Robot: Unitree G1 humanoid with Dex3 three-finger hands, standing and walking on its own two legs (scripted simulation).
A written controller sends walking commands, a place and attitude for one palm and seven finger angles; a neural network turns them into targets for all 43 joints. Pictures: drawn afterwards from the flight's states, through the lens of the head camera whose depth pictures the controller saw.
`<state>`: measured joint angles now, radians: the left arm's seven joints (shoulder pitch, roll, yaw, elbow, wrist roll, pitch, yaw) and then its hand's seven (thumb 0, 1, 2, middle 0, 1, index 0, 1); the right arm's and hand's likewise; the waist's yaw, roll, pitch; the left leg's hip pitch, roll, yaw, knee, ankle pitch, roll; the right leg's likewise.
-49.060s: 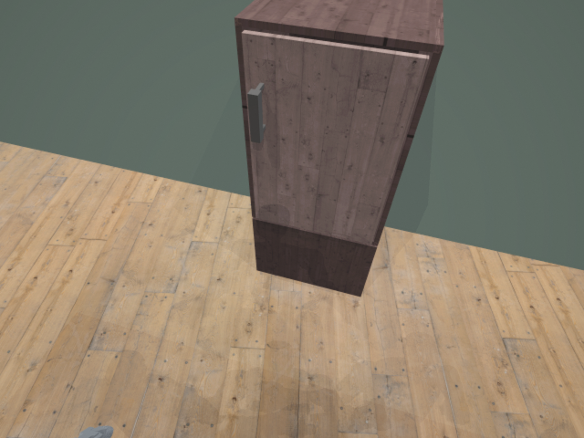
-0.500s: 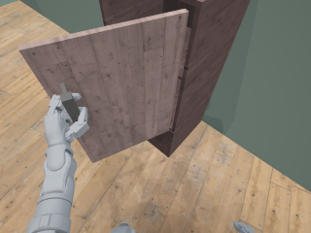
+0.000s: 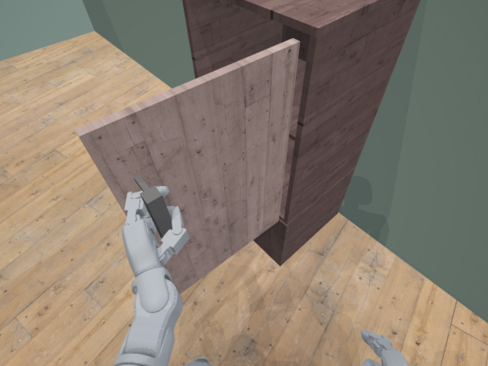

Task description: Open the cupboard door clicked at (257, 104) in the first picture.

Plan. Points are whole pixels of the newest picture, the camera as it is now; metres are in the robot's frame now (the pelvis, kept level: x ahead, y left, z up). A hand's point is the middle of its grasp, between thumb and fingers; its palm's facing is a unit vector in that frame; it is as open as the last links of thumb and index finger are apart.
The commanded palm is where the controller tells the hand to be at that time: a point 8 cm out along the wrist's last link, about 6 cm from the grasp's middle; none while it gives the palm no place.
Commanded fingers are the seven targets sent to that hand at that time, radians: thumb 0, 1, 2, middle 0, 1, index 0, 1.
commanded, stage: open thumb and fingers to let go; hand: left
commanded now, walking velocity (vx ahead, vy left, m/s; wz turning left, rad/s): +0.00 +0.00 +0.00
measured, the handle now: (155, 209) +0.36 +0.17 +0.06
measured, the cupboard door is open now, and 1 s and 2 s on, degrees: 87 87 88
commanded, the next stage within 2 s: slide the hand sideways off the handle in 0.78 s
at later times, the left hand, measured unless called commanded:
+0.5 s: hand (176, 227) +0.33 +0.13 +0.06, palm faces +0.39 -0.92 +0.01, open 12.9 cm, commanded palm +0.28 +0.17 +0.06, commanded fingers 0.00 -0.50 0.30 -0.25 -0.90 -0.25 -0.90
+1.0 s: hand (170, 239) +0.31 +0.13 +0.06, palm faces +0.12 -0.99 -0.08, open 15.3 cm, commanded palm +0.28 +0.17 +0.06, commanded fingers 0.00 -0.50 0.30 -0.15 -0.30 -0.15 -0.30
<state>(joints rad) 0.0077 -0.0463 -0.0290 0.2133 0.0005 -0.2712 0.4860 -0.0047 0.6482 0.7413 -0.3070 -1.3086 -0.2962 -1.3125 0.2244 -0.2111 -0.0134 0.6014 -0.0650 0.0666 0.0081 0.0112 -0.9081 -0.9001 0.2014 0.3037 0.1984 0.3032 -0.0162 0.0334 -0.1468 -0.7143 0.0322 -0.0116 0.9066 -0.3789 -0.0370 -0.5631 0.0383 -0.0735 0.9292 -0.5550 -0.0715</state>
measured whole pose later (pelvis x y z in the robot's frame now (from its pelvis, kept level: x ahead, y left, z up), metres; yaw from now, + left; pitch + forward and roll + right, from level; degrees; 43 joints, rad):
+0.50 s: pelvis -0.01 +0.01 +0.00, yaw +0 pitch +11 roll +0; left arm -0.12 -0.03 -0.01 0.39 -0.01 -0.35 0.46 0.00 -0.30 0.38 -0.30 -1.19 -0.30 -1.19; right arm 0.22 -0.20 -0.02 0.66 -0.06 0.02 0.00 0.01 -0.91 -0.90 0.20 0.30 0.20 0.30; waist -0.01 0.04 -0.15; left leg -0.75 0.03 -0.01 0.92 -0.36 -0.03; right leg -0.60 0.03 -0.07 0.95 -0.54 -0.06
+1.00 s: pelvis -0.03 +0.04 -0.01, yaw +0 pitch +10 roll -2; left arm -0.14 0.06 -0.09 0.39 0.02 -0.36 0.26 -0.01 -0.49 0.30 -0.36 -0.55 -0.29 -0.55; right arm 0.21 -0.18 0.00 0.64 -0.04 0.03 0.00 0.01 -0.91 -0.90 0.20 0.30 0.20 0.30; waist -0.01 0.04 -0.12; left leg -0.78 0.02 -0.01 0.96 -0.36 0.01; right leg -0.61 0.02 -0.07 0.96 -0.52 -0.03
